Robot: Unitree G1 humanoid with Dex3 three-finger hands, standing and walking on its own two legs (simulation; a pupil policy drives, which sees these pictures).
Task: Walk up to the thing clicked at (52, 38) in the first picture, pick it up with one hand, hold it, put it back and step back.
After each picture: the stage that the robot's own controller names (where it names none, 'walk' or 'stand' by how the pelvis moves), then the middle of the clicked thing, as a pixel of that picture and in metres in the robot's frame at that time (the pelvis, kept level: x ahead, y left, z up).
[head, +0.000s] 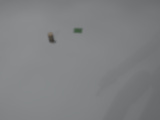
stand; (50, 37) +1.53 +0.41 -0.72
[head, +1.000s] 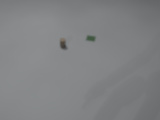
walk; (62, 43) +1.43 +0.19 -0.70
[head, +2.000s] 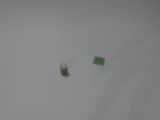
walk; (63, 69) +0.92 +0.17 -0.71
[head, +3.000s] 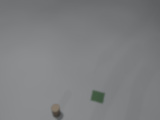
walk; (55, 110) +0.57 +0.19 -0.71
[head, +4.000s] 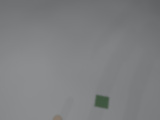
stand; out of the picture +0.44 +0.20 -0.70
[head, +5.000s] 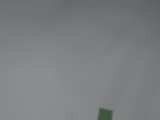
stand; out of the picture +0.40 +0.21 -0.72
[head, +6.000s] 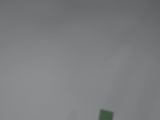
stand; out of the picture +0.42 +0.20 -0.73
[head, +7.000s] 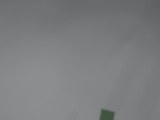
stand; out of the picture +0.42 +0.20 -0.73
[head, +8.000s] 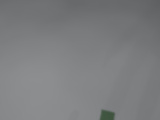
stand; out of the picture +0.41 +0.20 -0.73
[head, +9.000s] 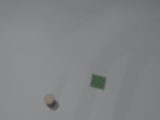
go down; (50, 101) +0.45 +0.20 -0.61
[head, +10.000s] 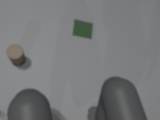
go down; (16, 56) +0.50 +0.23 -0.30
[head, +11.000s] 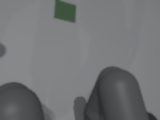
close in; out of the picture +0.50 +0.25 -0.26
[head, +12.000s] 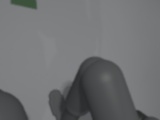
close; out of the picture +0.48 +0.29 -0.23
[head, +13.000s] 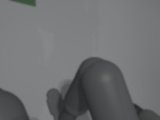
lift; out of the picture +0.47 +0.28 -0.24
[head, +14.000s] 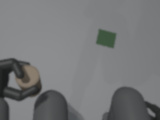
lift; (30, 82) +0.33 +0.20 -0.08
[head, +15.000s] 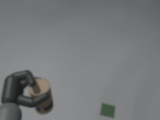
hold; (42, 97) +0.32 +0.16 +0.02
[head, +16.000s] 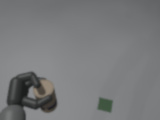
hold; (46, 96) +0.32 +0.15 -0.01
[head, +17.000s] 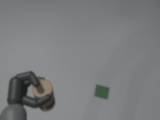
crouch; (44, 96) +0.33 +0.15 -0.06
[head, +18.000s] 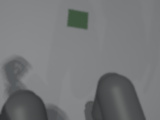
lower; (29, 110) +0.26 +0.15 -0.31
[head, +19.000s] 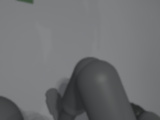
lower; out of the picture +0.24 +0.18 -0.26
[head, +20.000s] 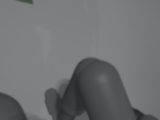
lower; out of the picture +0.24 +0.18 -0.26
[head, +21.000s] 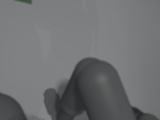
lower; out of the picture +0.24 +0.18 -0.26
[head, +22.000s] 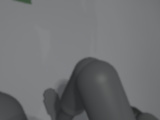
lower; out of the picture +0.24 +0.18 -0.26
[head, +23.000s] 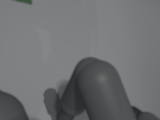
loosen; out of the picture +0.24 +0.18 -0.26
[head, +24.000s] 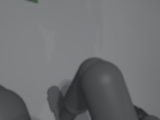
stand; out of the picture +0.25 +0.18 -0.26
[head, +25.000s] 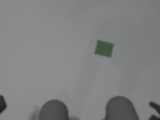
walk; (56, 117) +0.24 +0.15 -0.47
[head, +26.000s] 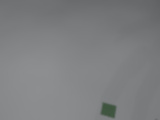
stand; out of the picture +0.17 +0.13 -0.68
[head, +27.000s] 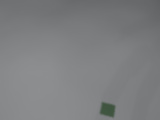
stand; out of the picture +0.18 +0.14 -0.68
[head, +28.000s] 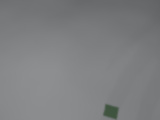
stand; out of the picture +0.18 +0.13 -0.72
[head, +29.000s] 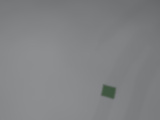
walk; out of the picture +0.22 +0.09 -0.72
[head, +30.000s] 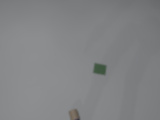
walk; (74, 118) +0.38 +0.06 -0.73
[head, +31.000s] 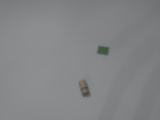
walk; (83, 87) +0.67 +0.07 -0.72
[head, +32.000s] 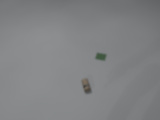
stand; (86, 85) +0.86 +0.01 -0.73
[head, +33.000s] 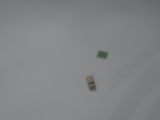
stand; (90, 82) +0.87 -0.03 -0.75
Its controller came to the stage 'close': yes
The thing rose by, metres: 0.70
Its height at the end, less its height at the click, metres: -0.02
